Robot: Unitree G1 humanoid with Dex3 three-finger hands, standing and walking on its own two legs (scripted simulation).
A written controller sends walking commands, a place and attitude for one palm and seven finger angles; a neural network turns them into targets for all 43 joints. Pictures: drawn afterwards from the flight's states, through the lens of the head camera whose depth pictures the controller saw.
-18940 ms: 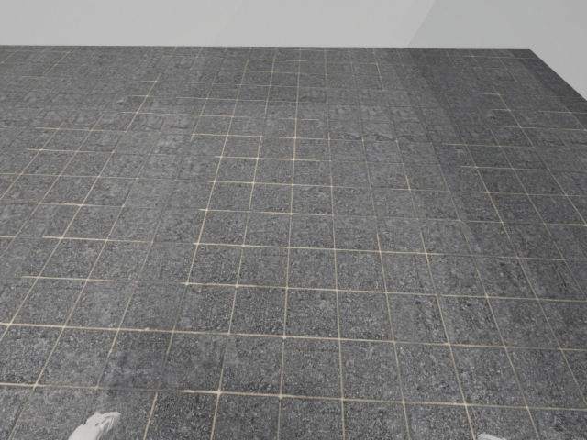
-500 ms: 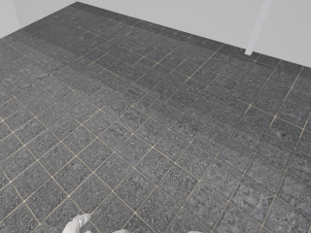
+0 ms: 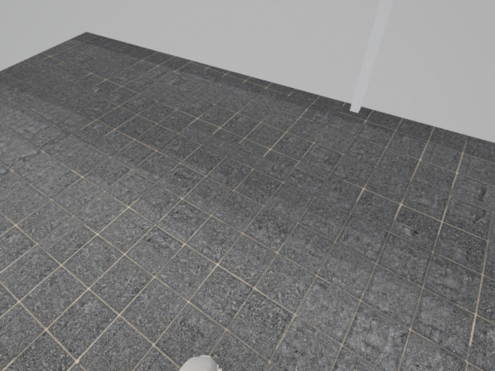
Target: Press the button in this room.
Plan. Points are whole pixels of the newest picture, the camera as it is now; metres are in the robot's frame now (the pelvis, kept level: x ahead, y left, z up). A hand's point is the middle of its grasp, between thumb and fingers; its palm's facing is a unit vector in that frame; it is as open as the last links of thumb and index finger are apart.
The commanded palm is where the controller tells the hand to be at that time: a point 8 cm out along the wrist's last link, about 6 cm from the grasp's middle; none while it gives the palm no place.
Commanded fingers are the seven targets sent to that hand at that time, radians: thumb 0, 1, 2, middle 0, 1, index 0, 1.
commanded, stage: turn or walk to find it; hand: left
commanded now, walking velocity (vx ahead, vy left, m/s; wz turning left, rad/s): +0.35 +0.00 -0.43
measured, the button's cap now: out of the picture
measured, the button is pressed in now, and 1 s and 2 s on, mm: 0 0 0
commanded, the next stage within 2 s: stand and wait in 1.98 s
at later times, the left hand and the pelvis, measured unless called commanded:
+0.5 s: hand (147, 289) +0.29 +0.27 -0.17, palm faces -0.19 -0.95 -0.24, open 7.4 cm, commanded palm none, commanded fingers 0.00 0.90 0.90 -0.20 -0.30 -0.20 -0.30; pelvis +0.17 +0.08 -0.01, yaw -15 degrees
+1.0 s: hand (235, 217) +0.50 +0.10 -0.16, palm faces -0.27 -0.93 -0.25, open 7.0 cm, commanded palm none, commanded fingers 0.00 0.90 0.90 -0.20 -0.30 -0.20 -0.30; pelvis +0.34 -0.05 -0.01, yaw -18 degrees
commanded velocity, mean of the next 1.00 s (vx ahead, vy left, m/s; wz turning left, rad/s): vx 0.37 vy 0.00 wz -0.18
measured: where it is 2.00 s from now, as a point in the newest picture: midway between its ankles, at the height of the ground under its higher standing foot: (307, 259)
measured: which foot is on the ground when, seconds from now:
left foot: up 0.00-0.18, down 0.20-0.76, up 0.78-1.00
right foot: down 0.00-0.20, up 0.22-0.72, down 0.74-1.00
